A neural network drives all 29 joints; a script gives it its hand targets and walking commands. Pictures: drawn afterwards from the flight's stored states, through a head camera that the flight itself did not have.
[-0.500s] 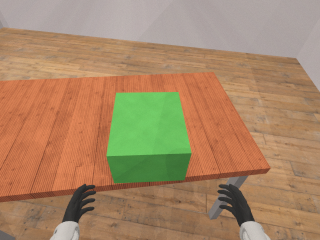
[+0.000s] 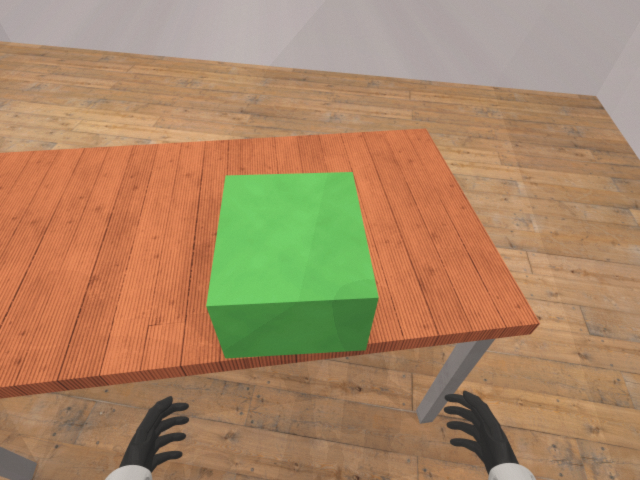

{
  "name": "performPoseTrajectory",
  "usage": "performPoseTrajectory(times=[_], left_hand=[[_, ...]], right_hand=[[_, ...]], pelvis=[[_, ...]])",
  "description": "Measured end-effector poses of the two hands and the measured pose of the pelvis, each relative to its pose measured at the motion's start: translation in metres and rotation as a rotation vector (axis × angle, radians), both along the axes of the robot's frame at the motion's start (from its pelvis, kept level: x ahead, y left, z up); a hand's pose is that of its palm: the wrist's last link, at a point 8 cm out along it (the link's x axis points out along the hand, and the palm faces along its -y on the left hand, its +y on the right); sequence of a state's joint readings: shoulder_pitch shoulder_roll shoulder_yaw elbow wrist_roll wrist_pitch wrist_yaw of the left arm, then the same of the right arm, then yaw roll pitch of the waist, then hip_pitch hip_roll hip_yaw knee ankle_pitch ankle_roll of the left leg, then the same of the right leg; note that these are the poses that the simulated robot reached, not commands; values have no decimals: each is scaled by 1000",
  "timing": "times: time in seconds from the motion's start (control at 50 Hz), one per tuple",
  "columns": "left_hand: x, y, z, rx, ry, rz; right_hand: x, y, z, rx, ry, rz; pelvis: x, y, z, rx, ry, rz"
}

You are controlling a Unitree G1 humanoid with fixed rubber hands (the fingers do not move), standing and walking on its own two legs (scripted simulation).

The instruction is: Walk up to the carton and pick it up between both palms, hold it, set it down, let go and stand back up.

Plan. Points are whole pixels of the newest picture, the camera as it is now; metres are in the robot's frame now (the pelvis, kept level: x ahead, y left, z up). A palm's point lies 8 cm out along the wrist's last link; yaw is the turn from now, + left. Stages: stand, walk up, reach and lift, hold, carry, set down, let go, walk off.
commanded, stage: set down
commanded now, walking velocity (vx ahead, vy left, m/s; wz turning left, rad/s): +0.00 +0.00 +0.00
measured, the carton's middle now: (292, 259) +0.46 +0.06 -0.05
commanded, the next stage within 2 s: let go in 0.04 s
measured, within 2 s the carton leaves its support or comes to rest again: neither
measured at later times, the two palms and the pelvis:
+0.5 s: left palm (153, 461) +0.16 +0.22 -0.08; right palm (518, 465) +0.15 -0.24 -0.07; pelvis -0.01 +0.00 +0.00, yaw -1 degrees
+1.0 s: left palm out of the picture +0.05 +0.27 -0.11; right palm out of the picture +0.11 -0.23 -0.11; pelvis -0.01 +0.00 -0.01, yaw +8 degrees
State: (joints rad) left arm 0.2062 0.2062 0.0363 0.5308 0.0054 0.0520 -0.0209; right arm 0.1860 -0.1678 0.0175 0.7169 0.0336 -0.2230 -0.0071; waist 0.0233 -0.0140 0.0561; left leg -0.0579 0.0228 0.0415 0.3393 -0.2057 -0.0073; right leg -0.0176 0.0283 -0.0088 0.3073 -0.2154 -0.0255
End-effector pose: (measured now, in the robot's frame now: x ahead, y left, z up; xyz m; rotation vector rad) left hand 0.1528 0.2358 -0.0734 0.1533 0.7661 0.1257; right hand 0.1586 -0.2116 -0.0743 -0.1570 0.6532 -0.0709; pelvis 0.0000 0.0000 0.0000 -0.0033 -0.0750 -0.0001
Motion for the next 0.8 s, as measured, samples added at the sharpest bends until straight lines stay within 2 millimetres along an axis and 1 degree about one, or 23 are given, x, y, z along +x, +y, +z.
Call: performPoseTrajectory(times=[0.1, 0.16, 0.3, 0.36, 0.52, 0.62, 0.66, 0.72, 0.8], left_hand=[[-7, 0, -6, 2, 52, -4], [-7, -2, -8, 8, 70, -15], [10, -11, -2, 20, 30, -44], [13, -12, -2, 18, 25, -41], [4, -13, -7, 4, 48, -20], [3, -14, -7, 11, 48, -25], [3, -9, -7, 39, 31, -36], [-6, 7, -8, 66, 18, 9], [-40, 27, -19, 96, 85, 81]], right_hand=[[-5, -3, -4, -15, 32, -4], [-7, -6, -6, -23, 45, -9], [-7, -17, -4, -29, 35, -16], [-8, -20, -2, -34, 29, -12], [-9, -26, 2, -55, 17, 0], [-7, -26, 2, -55, 19, -6], [-12, -27, -5, -66, 80, -9], [-33, -33, -23, -90, 233, 5], [-52, -38, -37, -97, 343, 18]], pelvis=[[-3, 0, 0, 0, -4, 1], [-5, 0, -1, 1, -3, 0], [-8, -1, -2, 1, 6, -7], [-7, -2, -2, 2, 5, -11], [-5, -5, -2, 5, -3, -14], [-6, -5, -3, 5, -4, -12], [-7, -6, -4, 1, 20, 15], [-10, -7, -6, -4, 48, 53], [-11, -8, -10, -10, 69, 81]])
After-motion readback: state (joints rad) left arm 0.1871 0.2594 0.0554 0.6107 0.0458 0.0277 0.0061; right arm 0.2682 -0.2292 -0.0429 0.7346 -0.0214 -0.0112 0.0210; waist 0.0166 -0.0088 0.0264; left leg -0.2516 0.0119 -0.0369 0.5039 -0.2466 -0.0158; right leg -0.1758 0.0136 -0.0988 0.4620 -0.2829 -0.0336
